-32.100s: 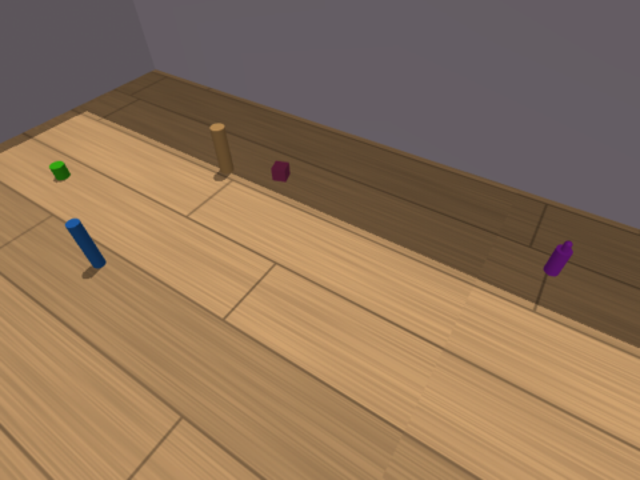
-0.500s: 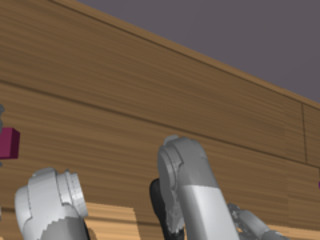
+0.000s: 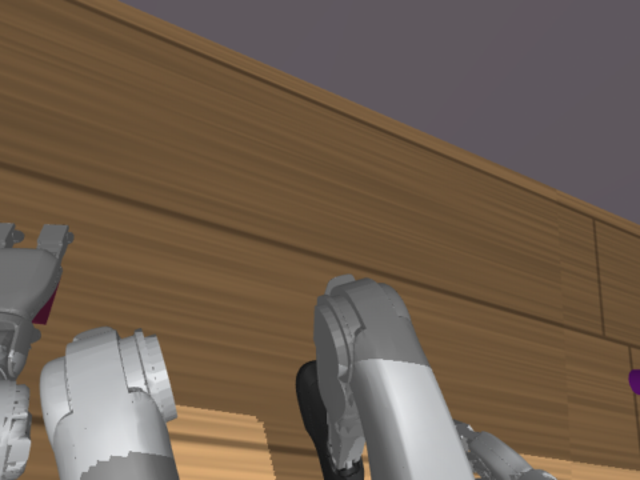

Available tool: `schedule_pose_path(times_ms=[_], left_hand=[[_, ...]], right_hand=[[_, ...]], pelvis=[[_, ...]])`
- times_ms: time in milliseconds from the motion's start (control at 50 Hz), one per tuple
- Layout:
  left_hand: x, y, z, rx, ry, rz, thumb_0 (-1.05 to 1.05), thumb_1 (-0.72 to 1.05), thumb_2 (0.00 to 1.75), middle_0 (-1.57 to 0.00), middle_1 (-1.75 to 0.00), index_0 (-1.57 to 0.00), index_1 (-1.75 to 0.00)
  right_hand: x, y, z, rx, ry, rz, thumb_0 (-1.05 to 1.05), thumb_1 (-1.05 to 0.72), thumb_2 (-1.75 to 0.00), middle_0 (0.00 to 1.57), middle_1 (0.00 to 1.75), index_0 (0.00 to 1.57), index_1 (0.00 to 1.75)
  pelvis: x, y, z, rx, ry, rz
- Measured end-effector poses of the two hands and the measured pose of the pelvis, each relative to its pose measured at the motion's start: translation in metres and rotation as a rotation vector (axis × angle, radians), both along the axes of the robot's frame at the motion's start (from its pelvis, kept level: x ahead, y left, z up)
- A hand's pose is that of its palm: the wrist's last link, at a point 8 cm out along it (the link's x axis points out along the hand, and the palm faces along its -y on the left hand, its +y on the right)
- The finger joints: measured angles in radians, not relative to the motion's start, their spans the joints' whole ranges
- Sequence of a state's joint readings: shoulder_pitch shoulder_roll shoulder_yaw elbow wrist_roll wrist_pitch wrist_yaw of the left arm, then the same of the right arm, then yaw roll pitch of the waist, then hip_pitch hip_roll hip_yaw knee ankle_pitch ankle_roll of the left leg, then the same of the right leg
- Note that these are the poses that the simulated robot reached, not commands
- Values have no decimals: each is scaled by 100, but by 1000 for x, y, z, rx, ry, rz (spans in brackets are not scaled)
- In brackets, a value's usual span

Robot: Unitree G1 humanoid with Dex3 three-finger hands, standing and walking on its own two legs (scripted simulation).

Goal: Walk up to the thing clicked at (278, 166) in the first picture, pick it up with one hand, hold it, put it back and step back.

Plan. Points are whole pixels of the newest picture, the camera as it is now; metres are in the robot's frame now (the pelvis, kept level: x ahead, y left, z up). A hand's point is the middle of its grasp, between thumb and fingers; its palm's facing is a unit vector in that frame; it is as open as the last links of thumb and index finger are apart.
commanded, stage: close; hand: left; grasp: from above
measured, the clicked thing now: (16, 291) +0.39 +0.29 -0.26
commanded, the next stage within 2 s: none
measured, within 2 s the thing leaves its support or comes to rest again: neither
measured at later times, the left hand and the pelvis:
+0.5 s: hand (13, 298) +0.38 +0.29 -0.24, palm faces -0.49 -0.11 -0.86, open 12.4 cm; pelvis +0.00 +0.00 +0.00, yaw +0 degrees
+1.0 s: hand out of the picture +0.38 +0.31 -0.24, palm faces -0.49 -0.12 -0.86, open 11.4 cm; pelvis +0.00 +0.00 -0.01, yaw +1 degrees
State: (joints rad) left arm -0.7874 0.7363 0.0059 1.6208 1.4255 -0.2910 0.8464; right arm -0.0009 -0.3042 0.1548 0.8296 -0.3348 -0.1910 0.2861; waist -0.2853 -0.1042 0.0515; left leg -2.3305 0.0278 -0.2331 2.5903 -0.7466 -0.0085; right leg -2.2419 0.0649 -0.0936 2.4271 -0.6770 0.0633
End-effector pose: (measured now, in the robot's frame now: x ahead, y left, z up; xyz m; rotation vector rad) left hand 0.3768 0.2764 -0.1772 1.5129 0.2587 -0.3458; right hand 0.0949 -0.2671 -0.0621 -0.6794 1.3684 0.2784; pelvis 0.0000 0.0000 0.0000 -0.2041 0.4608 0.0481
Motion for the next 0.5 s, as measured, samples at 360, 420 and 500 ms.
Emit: schedule_pose_path(times_ms=[360,420,500], left_hand=[[18,41,-11,-40,198,159,0,-29,86,-26,-80,-26,-81],[14,32,-12,-72,191,87,0,-26,85,-27,-80,-27,-81],[9,21,-7,-87,130,24,0,-22,82,-29,-78,-30,-78]], right_hand=[[-9,5,-8,18,45,-20,0,-91,-90,20,30,20,30],[-13,11,-11,29,72,-13,0,-91,-90,20,30,20,30],[-15,15,-12,30,80,-4,0,-90,-90,20,30,20,30]], pelvis=[[4,0,-5,-12,1,20],[4,0,-4,-14,-10,17],[3,0,-2,-13,-18,9]])
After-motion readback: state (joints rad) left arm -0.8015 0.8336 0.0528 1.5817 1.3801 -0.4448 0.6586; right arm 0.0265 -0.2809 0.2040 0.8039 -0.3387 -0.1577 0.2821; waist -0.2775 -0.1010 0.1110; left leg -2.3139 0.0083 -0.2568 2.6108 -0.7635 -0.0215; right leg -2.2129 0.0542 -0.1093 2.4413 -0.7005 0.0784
